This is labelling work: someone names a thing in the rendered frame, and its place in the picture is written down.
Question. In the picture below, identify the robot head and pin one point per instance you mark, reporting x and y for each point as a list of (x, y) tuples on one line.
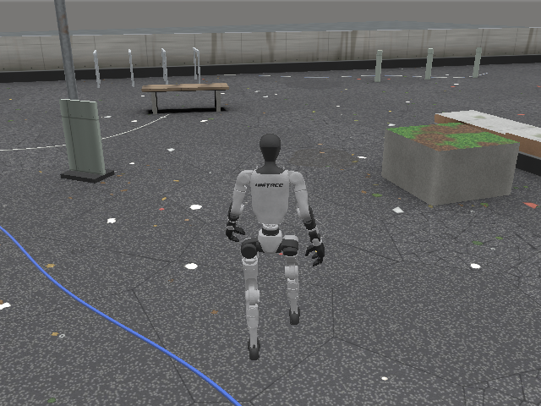
[(270, 145)]

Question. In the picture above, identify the right robot upper arm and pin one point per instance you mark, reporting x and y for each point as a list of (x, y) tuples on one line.
[(301, 194)]

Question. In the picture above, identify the robot right hand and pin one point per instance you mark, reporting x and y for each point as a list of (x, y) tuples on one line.
[(320, 253)]

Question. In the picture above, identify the robot left forearm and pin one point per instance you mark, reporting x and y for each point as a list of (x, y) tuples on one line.
[(232, 219)]

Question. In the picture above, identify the right robot foot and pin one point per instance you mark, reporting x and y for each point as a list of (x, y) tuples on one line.
[(294, 318)]

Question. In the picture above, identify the robot left hand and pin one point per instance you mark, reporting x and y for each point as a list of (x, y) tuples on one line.
[(236, 230)]

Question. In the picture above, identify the left robot upper arm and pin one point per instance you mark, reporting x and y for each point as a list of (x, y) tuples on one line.
[(239, 191)]

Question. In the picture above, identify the robot right forearm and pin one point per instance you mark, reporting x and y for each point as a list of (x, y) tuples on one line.
[(312, 229)]

